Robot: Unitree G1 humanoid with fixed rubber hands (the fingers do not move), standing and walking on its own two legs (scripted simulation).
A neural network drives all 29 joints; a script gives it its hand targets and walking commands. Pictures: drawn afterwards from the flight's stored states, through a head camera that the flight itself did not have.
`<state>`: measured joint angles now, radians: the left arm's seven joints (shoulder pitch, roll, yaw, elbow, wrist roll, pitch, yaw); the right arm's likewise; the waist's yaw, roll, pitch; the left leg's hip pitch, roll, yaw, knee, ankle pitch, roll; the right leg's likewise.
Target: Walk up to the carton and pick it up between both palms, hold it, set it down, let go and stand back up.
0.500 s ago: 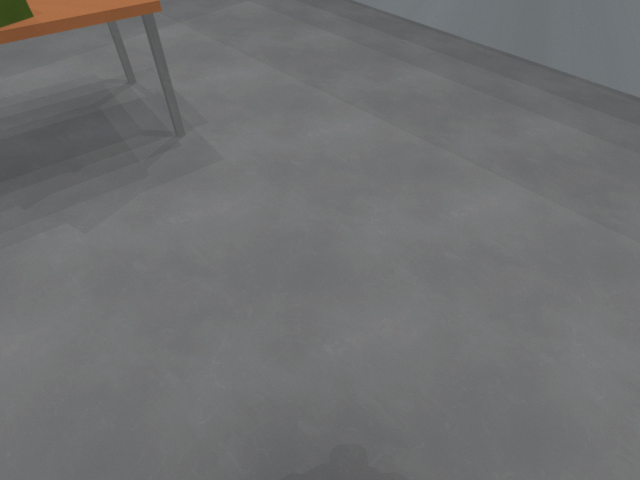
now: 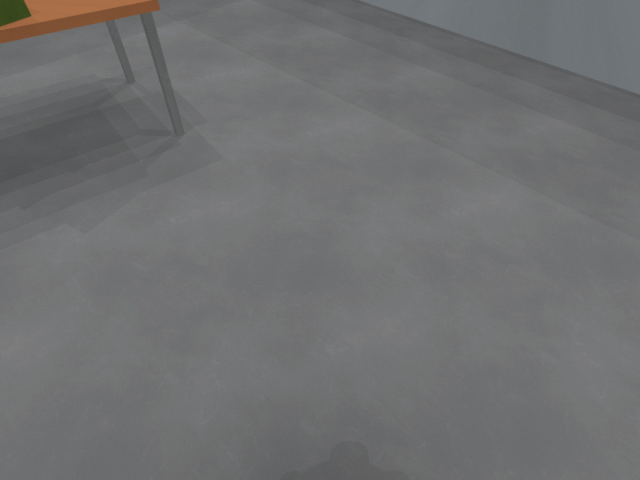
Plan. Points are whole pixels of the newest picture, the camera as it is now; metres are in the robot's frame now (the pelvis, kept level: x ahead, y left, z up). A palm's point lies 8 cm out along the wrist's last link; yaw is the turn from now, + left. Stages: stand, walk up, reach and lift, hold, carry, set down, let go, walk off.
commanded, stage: walk up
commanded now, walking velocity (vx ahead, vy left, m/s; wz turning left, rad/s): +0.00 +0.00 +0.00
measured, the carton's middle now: out of the picture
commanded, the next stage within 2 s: none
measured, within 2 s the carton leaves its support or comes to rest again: neither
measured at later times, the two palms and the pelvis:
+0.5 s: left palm out of the picture +0.09 +0.41 -0.18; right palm (412, 463) +0.17 -0.13 -0.14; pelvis +0.10 +0.13 -0.04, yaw +16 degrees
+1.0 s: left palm (10, 362) +0.30 +0.47 -0.11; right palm (321, 258) +0.53 -0.01 -0.14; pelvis +0.37 +0.21 -0.01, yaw +28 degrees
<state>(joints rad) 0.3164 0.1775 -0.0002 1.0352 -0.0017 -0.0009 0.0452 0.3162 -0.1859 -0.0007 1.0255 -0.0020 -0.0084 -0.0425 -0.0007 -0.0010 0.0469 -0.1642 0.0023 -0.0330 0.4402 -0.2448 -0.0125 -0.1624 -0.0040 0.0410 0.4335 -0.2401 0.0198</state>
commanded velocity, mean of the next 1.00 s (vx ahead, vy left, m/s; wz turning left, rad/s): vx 0.00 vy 0.00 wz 0.00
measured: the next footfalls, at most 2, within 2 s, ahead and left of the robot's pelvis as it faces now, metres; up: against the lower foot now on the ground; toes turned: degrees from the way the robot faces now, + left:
left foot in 0.38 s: +0.13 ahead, +0.27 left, +0.00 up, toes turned +21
right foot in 0.82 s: +0.49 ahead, +0.16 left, +0.00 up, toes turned +21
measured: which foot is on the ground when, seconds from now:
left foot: down 0.00-0.08, up 0.10-0.36, down 0.38-0.86, up 0.88-1.00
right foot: down 0.00-0.40, up 0.42-0.80, down 0.82-1.00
